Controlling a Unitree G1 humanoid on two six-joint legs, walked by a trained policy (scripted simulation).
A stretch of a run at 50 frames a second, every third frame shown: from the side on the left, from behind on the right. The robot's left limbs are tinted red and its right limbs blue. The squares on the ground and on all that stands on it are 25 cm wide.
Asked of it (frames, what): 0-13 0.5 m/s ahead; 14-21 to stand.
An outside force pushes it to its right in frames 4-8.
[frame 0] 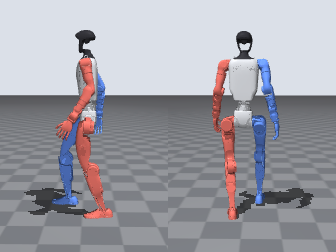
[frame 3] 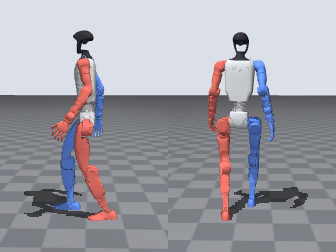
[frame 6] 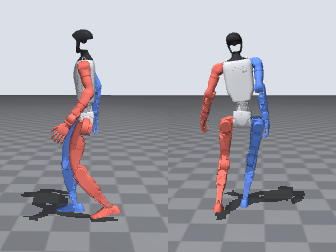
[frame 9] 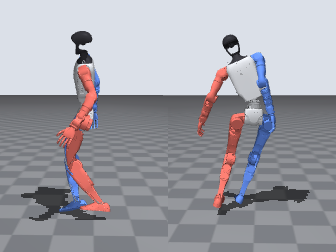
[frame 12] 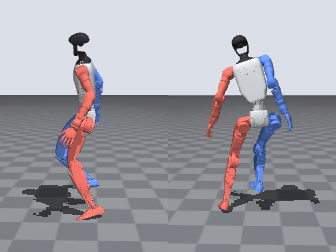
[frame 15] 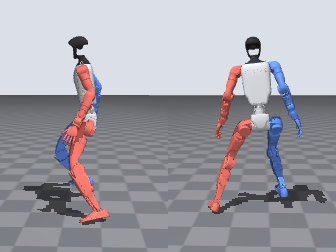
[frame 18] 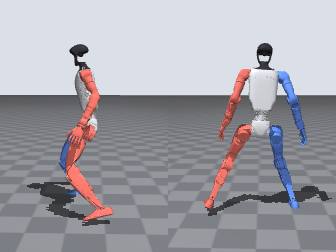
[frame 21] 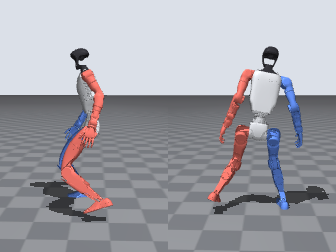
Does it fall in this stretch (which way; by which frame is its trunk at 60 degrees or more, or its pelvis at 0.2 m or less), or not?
no
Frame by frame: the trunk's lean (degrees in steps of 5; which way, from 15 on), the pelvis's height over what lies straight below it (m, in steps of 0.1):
0: 5, 0.8
3: 5, 0.8
6: 10, 0.8
9: 25 to its left, 0.8
12: 20 forward and to its left, 0.8
15: 10, 0.7
18: 10, 0.7
21: 15 forward and to its right, 0.7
